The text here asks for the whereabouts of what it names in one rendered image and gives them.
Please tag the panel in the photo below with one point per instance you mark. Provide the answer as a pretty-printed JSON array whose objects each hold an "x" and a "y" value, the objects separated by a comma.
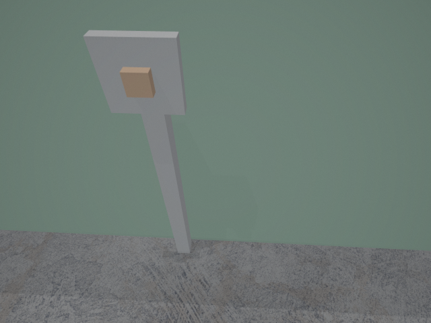
[{"x": 110, "y": 51}]

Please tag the button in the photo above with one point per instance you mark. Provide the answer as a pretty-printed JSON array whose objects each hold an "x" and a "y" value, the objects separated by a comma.
[{"x": 138, "y": 82}]

